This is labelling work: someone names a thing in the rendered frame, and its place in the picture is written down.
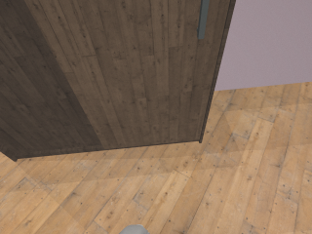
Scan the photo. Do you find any handle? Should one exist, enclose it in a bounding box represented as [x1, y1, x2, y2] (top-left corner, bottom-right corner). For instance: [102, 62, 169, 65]
[196, 0, 210, 39]

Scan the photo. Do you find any wardrobe door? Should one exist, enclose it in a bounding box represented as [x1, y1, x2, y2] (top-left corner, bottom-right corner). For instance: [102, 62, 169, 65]
[24, 0, 230, 149]
[0, 0, 101, 154]

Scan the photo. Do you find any left robot thigh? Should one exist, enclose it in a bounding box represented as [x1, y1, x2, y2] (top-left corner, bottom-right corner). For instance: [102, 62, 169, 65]
[119, 224, 150, 234]

